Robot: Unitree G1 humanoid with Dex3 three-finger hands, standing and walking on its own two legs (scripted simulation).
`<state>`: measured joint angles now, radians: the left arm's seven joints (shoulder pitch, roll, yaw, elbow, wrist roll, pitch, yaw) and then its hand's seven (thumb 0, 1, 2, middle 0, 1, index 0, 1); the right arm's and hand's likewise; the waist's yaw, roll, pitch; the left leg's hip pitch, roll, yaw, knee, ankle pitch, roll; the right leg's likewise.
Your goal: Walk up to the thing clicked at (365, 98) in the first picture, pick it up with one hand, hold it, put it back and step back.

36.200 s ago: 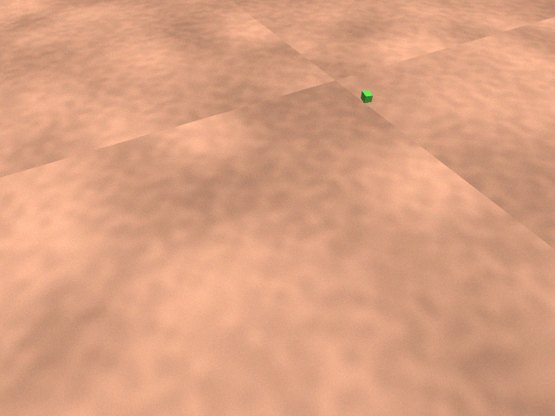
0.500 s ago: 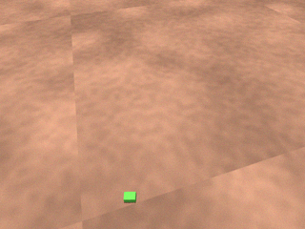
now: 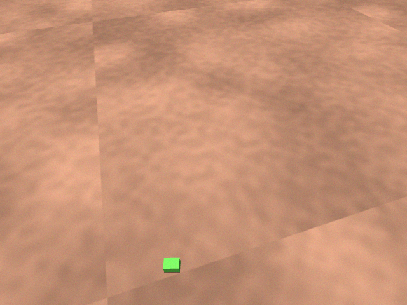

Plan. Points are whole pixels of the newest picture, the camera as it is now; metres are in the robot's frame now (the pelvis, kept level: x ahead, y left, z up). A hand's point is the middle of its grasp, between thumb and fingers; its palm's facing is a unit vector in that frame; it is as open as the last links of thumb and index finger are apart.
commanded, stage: stand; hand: left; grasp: from above
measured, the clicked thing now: (171, 264) +0.46 +0.18 -0.76
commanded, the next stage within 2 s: step back in 0.48 s
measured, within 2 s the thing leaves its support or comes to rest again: neither
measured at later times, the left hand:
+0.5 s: hand out of the picture +0.07 +0.25 -0.16, palm faces +0.01 -0.94 -0.35, open 7.4 cm
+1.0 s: hand out of the picture +0.05 +0.33 -0.18, palm faces -0.05 -0.93 -0.35, open 7.4 cm
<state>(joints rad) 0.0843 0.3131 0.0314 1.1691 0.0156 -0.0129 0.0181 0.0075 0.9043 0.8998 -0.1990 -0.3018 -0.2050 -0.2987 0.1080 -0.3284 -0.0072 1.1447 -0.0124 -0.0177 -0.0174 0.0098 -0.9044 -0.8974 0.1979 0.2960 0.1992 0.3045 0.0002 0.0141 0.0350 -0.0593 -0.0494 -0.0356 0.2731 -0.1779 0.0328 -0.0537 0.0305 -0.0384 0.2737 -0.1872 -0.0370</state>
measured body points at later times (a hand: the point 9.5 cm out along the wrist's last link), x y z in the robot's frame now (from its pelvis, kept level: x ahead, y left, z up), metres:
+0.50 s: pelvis -0.01 +0.00 +0.00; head -0.01 -0.01 +0.45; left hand +0.07 +0.29 -0.13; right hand +0.06 -0.30 -0.14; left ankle -0.02 +0.10 -0.75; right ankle -0.02 -0.09 -0.75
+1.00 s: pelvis -0.10 +0.07 -0.01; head -0.03 +0.10 +0.43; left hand +0.05 +0.38 -0.15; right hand -0.05 -0.24 -0.12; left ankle -0.10 +0.17 -0.75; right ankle -0.11 -0.06 -0.68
